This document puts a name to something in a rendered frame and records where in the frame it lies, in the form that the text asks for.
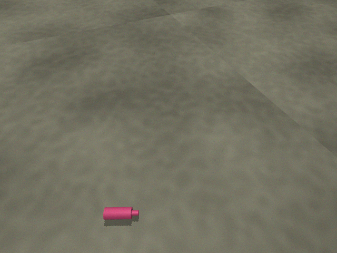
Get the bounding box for bottle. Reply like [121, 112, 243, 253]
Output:
[103, 207, 139, 220]

